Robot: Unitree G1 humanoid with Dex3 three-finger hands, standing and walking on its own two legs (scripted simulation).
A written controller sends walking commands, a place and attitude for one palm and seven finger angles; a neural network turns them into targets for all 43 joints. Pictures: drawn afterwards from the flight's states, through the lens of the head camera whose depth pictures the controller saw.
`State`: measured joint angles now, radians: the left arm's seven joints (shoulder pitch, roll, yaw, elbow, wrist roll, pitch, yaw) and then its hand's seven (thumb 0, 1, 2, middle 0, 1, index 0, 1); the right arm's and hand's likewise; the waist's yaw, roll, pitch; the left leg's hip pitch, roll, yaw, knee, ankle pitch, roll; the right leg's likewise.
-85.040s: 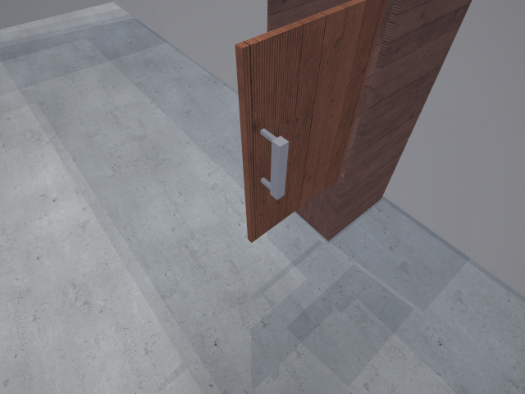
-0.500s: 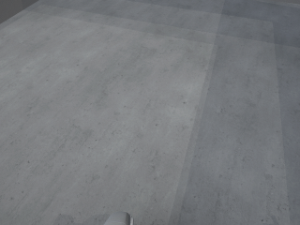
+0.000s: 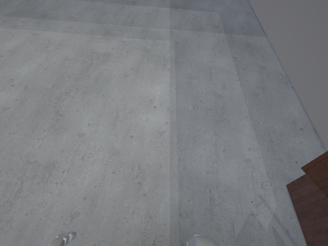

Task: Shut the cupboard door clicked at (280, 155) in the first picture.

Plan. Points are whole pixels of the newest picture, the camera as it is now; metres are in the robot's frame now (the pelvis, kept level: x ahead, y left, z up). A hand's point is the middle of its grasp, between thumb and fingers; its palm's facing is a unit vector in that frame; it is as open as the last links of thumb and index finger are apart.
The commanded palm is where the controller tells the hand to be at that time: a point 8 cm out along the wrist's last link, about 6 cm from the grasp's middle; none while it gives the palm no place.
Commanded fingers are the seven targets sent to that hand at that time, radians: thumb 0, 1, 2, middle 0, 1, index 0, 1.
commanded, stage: turn to face it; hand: left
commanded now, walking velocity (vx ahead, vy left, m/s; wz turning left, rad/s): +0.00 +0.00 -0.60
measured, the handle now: out of the picture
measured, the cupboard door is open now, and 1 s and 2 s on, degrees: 27 27 27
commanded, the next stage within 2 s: take the last steps up to it in 1.70 s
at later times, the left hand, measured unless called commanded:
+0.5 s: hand (108, 241) +0.14 +0.16 -0.17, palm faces -0.26 -0.94 -0.22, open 7.4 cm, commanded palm none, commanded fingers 0.00 0.90 0.90 -0.20 -0.30 -0.20 -0.30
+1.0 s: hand (143, 201) +0.25 +0.07 -0.16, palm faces -0.57 -0.78 -0.26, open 7.4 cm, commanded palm none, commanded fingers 0.00 0.90 0.90 -0.20 -0.30 -0.20 -0.30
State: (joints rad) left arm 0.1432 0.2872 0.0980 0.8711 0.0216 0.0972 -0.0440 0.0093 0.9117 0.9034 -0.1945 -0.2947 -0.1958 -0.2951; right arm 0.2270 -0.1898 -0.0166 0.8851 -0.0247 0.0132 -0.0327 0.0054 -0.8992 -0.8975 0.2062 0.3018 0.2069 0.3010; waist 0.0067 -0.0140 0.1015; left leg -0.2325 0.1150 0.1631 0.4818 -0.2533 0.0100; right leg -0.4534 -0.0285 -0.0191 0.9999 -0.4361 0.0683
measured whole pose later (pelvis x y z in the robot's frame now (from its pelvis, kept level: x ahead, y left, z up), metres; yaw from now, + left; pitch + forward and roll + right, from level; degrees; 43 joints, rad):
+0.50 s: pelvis +0.01 -0.01 -0.01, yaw -17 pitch +2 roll +0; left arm 0.19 0.22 0.06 0.88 0.03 0.06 -0.01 0.01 0.90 0.90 -0.20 -0.30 -0.20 -0.30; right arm 0.15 -0.24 -0.05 0.87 0.00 0.04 -0.02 0.01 -0.90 -0.90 0.20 0.30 0.20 0.30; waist 0.01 -0.02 0.08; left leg -0.40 0.04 0.02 0.78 -0.40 -0.09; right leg -0.29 0.04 0.11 0.52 -0.27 0.00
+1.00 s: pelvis +0.02 -0.03 -0.02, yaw -36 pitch +1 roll +0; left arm 0.11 0.25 0.07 0.86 0.02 0.06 -0.04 0.01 0.91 0.90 -0.19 -0.29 -0.20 -0.30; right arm 0.27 -0.25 -0.05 0.92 -0.02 0.03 -0.02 0.00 -0.90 -0.90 0.21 0.30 0.21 0.30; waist -0.02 0.04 0.09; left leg -0.24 0.18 0.26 0.70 -0.42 -0.04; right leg -0.30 -0.02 -0.08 0.63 -0.32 -0.01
